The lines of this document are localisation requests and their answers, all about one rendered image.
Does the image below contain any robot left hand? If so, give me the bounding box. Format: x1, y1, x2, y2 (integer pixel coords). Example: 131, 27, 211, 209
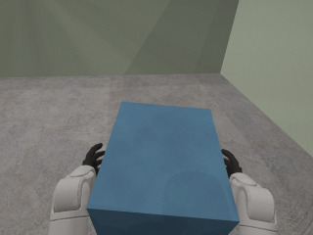
82, 143, 105, 177

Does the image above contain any left robot forearm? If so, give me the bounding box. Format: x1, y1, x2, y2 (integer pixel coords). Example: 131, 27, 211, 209
48, 164, 97, 235

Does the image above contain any robot right hand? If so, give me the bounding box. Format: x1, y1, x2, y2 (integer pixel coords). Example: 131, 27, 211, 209
221, 149, 243, 179

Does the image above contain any carton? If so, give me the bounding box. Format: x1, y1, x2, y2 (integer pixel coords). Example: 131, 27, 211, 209
86, 102, 240, 235

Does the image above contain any right robot forearm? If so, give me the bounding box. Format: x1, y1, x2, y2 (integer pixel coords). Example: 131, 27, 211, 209
229, 172, 279, 235

